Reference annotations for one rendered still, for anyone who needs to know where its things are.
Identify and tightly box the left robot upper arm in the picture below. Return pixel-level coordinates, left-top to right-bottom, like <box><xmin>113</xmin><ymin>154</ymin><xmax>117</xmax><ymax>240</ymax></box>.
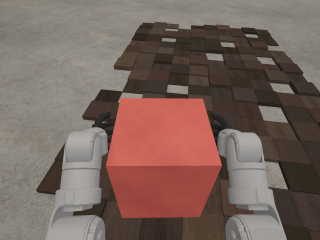
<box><xmin>46</xmin><ymin>215</ymin><xmax>106</xmax><ymax>240</ymax></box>

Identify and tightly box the robot right hand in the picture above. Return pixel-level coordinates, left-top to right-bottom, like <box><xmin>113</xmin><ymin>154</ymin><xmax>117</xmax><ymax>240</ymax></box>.
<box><xmin>210</xmin><ymin>114</ymin><xmax>231</xmax><ymax>150</ymax></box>

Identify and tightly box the right robot upper arm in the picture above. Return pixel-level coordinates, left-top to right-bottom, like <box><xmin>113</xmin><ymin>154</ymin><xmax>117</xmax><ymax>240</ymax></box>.
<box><xmin>225</xmin><ymin>214</ymin><xmax>286</xmax><ymax>240</ymax></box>

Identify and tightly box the robot left hand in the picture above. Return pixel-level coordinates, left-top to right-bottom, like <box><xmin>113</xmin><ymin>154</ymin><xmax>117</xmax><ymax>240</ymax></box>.
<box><xmin>92</xmin><ymin>112</ymin><xmax>115</xmax><ymax>151</ymax></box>

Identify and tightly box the carton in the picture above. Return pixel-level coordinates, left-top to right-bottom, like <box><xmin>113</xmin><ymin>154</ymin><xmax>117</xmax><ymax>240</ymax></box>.
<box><xmin>106</xmin><ymin>98</ymin><xmax>222</xmax><ymax>218</ymax></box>

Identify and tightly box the left robot forearm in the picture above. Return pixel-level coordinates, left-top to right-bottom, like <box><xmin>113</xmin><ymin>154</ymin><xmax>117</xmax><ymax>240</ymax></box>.
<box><xmin>45</xmin><ymin>127</ymin><xmax>108</xmax><ymax>240</ymax></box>

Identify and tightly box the right robot forearm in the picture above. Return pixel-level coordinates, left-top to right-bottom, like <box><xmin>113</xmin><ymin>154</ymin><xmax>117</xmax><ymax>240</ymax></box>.
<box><xmin>217</xmin><ymin>128</ymin><xmax>287</xmax><ymax>240</ymax></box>

